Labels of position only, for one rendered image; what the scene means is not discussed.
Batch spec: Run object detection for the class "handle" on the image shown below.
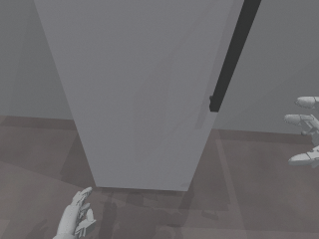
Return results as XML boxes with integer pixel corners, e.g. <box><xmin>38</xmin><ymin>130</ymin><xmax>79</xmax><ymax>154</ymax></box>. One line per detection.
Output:
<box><xmin>209</xmin><ymin>0</ymin><xmax>261</xmax><ymax>113</ymax></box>

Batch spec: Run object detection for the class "fridge door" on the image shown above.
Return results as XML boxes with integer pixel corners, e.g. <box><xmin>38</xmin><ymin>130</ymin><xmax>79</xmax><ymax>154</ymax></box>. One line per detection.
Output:
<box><xmin>34</xmin><ymin>0</ymin><xmax>244</xmax><ymax>191</ymax></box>

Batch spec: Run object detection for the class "robot right hand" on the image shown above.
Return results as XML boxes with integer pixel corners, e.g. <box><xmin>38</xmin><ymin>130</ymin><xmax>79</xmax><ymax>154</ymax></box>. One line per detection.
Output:
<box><xmin>283</xmin><ymin>97</ymin><xmax>319</xmax><ymax>168</ymax></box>

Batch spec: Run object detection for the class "robot left hand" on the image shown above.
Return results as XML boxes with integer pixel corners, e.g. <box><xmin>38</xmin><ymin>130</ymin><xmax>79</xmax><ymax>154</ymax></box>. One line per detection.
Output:
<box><xmin>56</xmin><ymin>186</ymin><xmax>97</xmax><ymax>239</ymax></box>

